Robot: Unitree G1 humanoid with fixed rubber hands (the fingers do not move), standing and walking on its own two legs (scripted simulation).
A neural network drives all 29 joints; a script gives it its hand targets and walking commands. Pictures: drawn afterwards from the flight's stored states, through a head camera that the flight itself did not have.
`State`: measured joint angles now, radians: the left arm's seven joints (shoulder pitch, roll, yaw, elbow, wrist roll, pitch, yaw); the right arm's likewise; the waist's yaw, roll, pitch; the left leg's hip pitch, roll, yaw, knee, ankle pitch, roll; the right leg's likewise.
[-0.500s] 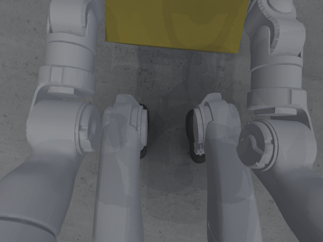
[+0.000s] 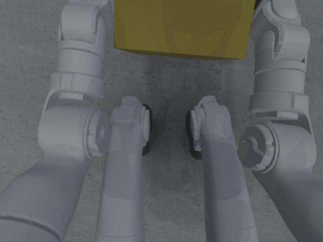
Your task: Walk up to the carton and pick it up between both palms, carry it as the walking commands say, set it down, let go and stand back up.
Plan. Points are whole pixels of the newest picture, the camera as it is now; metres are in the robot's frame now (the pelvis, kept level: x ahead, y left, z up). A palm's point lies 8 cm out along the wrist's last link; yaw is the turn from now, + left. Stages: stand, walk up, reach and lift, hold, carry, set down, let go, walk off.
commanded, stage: reach and lift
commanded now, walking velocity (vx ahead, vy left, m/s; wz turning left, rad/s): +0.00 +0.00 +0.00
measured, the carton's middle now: (179, 0) +0.54 -0.02 -0.16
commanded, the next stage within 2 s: none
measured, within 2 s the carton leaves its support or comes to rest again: neither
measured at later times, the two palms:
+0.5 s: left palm out of the picture +0.53 +0.12 -0.03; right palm out of the picture +0.50 -0.17 -0.02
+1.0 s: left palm out of the picture +0.51 +0.13 +0.04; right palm out of the picture +0.48 -0.16 +0.05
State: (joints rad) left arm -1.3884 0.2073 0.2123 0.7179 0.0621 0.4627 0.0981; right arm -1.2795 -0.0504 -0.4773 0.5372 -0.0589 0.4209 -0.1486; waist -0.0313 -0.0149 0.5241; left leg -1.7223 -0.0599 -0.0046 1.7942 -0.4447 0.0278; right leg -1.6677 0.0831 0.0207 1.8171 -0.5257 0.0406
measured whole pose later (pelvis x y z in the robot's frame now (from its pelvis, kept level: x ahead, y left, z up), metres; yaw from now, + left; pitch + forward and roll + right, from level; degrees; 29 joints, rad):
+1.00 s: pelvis +0.01 +0.01 +0.11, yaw +1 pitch +11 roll -2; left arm -1.13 0.14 0.17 0.63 0.04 0.46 0.12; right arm -1.03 0.00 -0.41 0.46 -0.07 0.43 -0.14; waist -0.05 0.01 0.52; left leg -1.24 -0.06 -0.02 1.43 -0.39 0.03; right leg -1.18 0.07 0.04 1.44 -0.46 0.04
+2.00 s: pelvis +0.11 +0.01 +0.24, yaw +1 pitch +8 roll -1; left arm -0.57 -0.09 0.31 0.72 0.27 0.47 0.04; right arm -0.52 0.17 -0.47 0.59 -0.29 0.44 -0.04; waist -0.07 -0.01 -0.07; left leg -0.64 -0.07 -0.04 0.83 -0.33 0.05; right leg -0.58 0.04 0.08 0.82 -0.37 0.02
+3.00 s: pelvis +0.12 -0.01 +0.28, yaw +1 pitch -7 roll +0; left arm -0.36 -0.09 0.19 0.41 0.26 0.74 -0.01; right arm -0.37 0.18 -0.30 0.36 -0.25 0.71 -0.06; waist -0.02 -0.03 0.03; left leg -0.13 -0.05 -0.06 0.45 -0.20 0.02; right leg -0.10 0.04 0.08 0.47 -0.25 -0.01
